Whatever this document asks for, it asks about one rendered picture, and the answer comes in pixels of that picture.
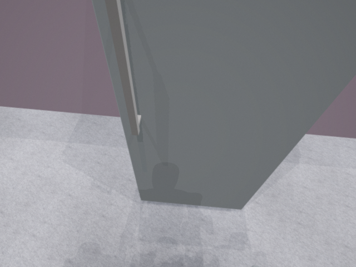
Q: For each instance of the handle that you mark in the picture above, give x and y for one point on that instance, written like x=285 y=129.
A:
x=115 y=17

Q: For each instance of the fridge door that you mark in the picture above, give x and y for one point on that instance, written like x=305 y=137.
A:
x=226 y=89

